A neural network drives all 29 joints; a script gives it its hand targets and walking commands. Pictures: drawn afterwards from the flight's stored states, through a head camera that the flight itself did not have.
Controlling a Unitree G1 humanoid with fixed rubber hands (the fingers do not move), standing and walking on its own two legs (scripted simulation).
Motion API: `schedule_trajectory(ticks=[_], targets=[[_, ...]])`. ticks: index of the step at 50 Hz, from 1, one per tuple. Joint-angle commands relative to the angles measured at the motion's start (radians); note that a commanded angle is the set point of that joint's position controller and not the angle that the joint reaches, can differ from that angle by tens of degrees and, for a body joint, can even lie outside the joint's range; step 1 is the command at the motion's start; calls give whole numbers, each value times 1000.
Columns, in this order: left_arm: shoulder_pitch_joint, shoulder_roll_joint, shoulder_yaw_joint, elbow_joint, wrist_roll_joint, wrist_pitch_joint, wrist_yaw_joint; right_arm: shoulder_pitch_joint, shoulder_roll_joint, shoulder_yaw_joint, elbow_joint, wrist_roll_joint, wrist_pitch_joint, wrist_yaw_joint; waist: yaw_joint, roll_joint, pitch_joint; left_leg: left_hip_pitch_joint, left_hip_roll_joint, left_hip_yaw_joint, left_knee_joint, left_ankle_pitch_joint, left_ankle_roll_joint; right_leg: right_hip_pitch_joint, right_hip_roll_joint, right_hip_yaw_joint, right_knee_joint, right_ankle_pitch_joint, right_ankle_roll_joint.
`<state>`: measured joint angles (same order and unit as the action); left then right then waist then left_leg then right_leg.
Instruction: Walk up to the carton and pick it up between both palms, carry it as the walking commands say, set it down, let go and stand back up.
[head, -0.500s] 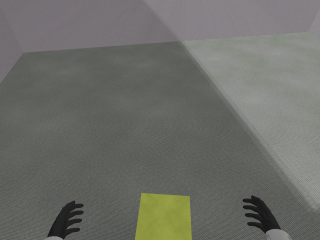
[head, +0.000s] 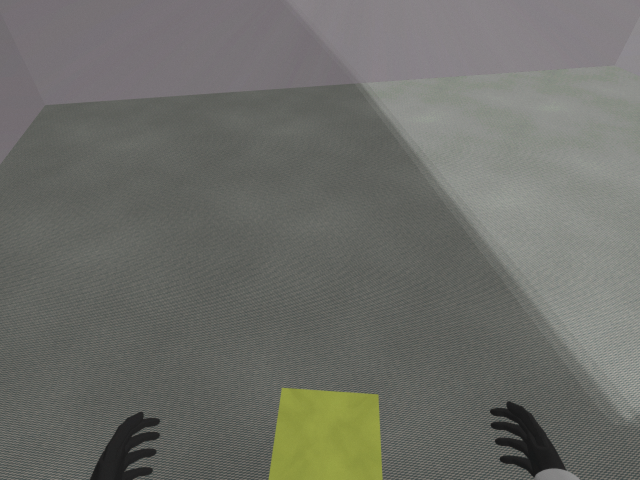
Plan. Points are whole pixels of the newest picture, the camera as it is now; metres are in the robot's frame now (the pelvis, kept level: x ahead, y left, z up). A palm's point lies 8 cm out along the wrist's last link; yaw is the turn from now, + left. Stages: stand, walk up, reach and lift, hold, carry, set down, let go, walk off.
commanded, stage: stand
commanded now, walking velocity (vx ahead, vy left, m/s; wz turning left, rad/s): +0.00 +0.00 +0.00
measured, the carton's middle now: (327, 445) +0.42 -0.03 -0.68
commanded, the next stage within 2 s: none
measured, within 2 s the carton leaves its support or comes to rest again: neither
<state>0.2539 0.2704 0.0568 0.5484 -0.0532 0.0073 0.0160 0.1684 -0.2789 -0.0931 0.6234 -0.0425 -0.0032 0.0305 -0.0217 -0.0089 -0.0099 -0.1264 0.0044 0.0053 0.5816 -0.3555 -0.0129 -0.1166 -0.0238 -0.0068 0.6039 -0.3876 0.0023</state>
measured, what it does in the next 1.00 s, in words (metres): stands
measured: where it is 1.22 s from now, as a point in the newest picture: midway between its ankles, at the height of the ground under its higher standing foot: outside the picture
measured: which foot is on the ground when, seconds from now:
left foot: down 0.00-1.00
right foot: down 0.00-1.00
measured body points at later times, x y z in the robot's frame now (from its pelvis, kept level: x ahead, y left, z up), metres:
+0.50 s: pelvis -0.02 +0.00 +0.00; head -0.08 +0.00 +0.45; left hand +0.14 +0.27 -0.05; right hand +0.15 -0.28 -0.05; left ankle -0.02 +0.13 -0.73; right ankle -0.03 -0.12 -0.73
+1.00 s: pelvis -0.02 +0.00 +0.00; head -0.08 +0.01 +0.45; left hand +0.14 +0.27 -0.06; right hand +0.14 -0.28 -0.06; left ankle -0.02 +0.13 -0.73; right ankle -0.03 -0.12 -0.73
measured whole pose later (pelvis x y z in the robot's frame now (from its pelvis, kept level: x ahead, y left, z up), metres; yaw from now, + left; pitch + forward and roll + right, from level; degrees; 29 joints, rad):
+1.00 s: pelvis -0.02 +0.00 +0.00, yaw +0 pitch -8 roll +1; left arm 0.26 0.28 0.06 0.55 -0.05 -0.03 0.02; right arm 0.18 -0.29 -0.09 0.66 -0.04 -0.02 0.03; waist -0.02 -0.02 0.01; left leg -0.13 0.00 0.01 0.58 -0.32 -0.01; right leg -0.12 -0.02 -0.01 0.60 -0.35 0.00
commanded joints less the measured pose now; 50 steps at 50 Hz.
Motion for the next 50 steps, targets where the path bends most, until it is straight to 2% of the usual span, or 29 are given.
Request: schedule_trajectory(ticks=[1,3,4,7,8,9,10,12,13,14,17,18,19,20,21,22,26,28,29,33,34,35,36,38,43,44,48,49,50], targets=[[-47,202,51,-5,115,-23,16,-29,-194,-33,-18,7,-24,-28,35,-77,-38,-43,76,-68,-122,403,51,-91,-53,54,-160,421,-22],[-69,215,53,-16,125,-29,11,-31,-200,-32,-21,-6,-25,-29,25,-33,35,-91,60,-72,-142,298,45,-104,-54,73,-189,332,-21],[-42,242,69,-18,122,-21,17,-12,-184,-33,-17,3,-27,-25,38,-123,0,-56,63,-58,-131,322,44,-99,-51,74,-186,349,-26],[-44,213,58,-11,115,-42,12,-58,-207,-36,-17,-4,-26,-32,46,-39,26,-92,59,-55,-124,282,50,-104,-63,97,-196,336,-24],[-20,251,56,-7,124,-38,11,-43,-165,-29,-9,4,-21,-28,46,-129,7,-46,55,-72,-131,232,47,-144,-56,81,-225,268,-24],[-75,211,57,-25,124,-35,8,-54,-195,-28,-29,-8,-20,-30,41,-62,55,-119,68,-70,-155,200,57,-125,-64,99,-226,221,-33],[-96,197,52,-32,125,-38,5,-6,-196,-31,-16,-2,-30,-22,9,-75,55,-81,53,-62,-143,187,53,-166,-63,109,-233,184,-37],[-81,202,51,-24,125,-43,2,-12,-210,-38,-2,-2,-26,-21,27,-126,90,-74,78,-92,-168,144,51,-202,-55,93,-240,99,-32],[-77,203,55,-31,117,-40,-1,-64,-220,-35,-17,-9,-23,-19,45,-52,73,-134,76,-96,-178,73,55,-157,-44,83,-250,90,-25],[-64,246,64,-21,127,-45,0,-32,-185,-31,-19,-10,-24,-18,38,-150,77,-115,65,-89,-178,85,40,-176,-45,92,-239,48,-29],[-71,248,65,-31,131,-51,2,-66,-192,-26,-29,-8,-36,-13,30,-53,118,-151,55,-75,-180,58,42,-202,-59,129,-262,-9,-37],[-74,243,68,-31,127,-44,-2,-65,-190,-29,-17,-3,-31,-15,46,-104,167,-189,70,-93,-201,98,38,-187,-33,86,-235,29,-23],[-51,205,58,-39,118,-48,-4,-65,-209,-32,-19,-6,-39,-16,65,-52,94,-189,66,-105,-196,43,54,-132,-38,98,-220,63,-37],[-81,241,63,-28,129,-50,-1,-49,-213,-37,-6,-4,-36,-22,23,-87,137,-167,52,-79,-189,43,39,-192,-43,114,-260,2,-35],[-62,231,58,-33,120,-50,0,-51,-197,-31,-5,-7,-42,-13,58,-75,143,-167,66,-80,-173,92,53,-183,-57,121,-248,33,-34],[-99,212,56,-32,117,-46,0,-62,-171,-24,-13,2,-46,-11,32,-102,104,-132,73,-86,-153,151,59,-165,-68,133,-235,133,-48],[-100,225,64,-40,121,-64,1,-23,-219,-38,-2,4,-35,-14,26,-132,133,-98,73,-97,-145,176,61,-222,-57,125,-247,89,-44],[-89,227,62,-30,114,-54,-2,6,-197,-31,6,11,-44,-7,14,-121,153,-105,78,-97,-152,136,55,-236,-69,126,-240,125,-50],[-74,242,67,-36,118,-48,-4,-29,-220,-33,-1,7,-38,-7,31,-50,137,-120,80,-97,-167,125,58,-186,-51,99,-217,178,-43],[-91,247,68,-32,115,-53,-3,-34,-227,-41,7,8,-43,-11,24,-90,125,-90,74,-80,-155,147,56,-199,-56,118,-229,148,-54],[-63,226,66,-24,118,-47,8,-69,-206,-38,-4,7,-35,-10,50,-83,127,-114,82,-93,-167,186,59,-168,-55,99,-222,182,-48],[-97,258,65,-32,112,-47,2,-43,-211,-31,-24,14,-40,-10,16,-116,110,-95,87,-101,-160,204,67,-164,-50,104,-203,214,-52],[-115,220,62,-51,113,-51,3,-45,-211,-28,11,16,-42,-12,44,-116,113,-77,98,-99,-159,271,64,-191,-54,85,-200,217,-59],[-84,218,58,-30,115,-62,7,-69,-206,-29,0,4,-38,-17,38,-29,110,-116,79,-76,-156,228,62,-143,-59,100,-205,231,-51],[-75,251,66,-29,110,-56,6,-22,-200,-31,3,13,-41,-12,18,-144,118,-65,62,-57,-108,258,60,-214,-82,129,-229,265,-56],[-105,240,62,-43,104,-53,0,-34,-220,-29,20,6,-40,-10,28,-95,116,-97,79,-69,-118,279,73,-180,-75,113,-212,292,-58],[-57,221,55,-31,107,-60,6,-27,-238,-43,24,13,-42,-17,36,-127,156,-61,79,-79,-137,198,67,-228,-69,112,-248,210,-52],[-81,237,52,-15,115,-61,5,-59,-214,-31,16,10,-41,-14,31,-50,129,-85,85,-87,-142,225,75,-180,-66,113,-222,230,-54],[-67,250,58,-14,115,-56,9,-45,-213,-30,20,8,-33,-7,34,-51,131,-110,77,-82,-150,232,72,-152,-65,87,-200,267,-53]])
